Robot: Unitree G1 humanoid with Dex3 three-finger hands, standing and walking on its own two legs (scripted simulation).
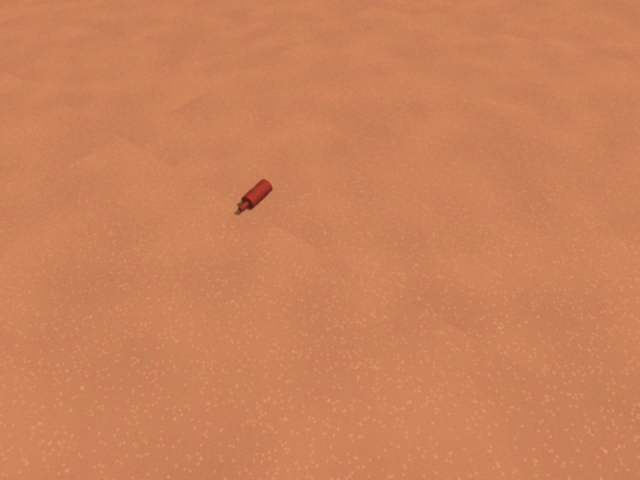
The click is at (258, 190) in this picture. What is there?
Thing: lying bottle
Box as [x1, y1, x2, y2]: [238, 179, 271, 211]
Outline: 269,182 262,179 242,197 243,203 238,209 241,211 245,207 252,208 271,190 271,185
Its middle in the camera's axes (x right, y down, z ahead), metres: -0.31 -0.21 +1.85
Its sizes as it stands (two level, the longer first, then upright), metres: 0.200 0.070 0.070
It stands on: the floor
